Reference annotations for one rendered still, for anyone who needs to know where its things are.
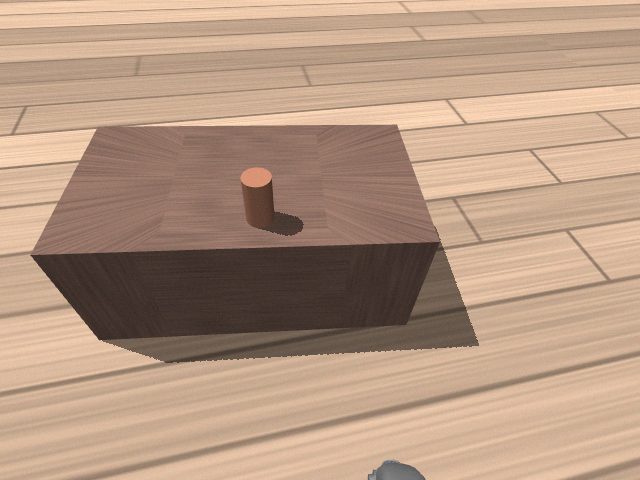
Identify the can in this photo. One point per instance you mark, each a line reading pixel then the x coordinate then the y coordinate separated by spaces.
pixel 258 197

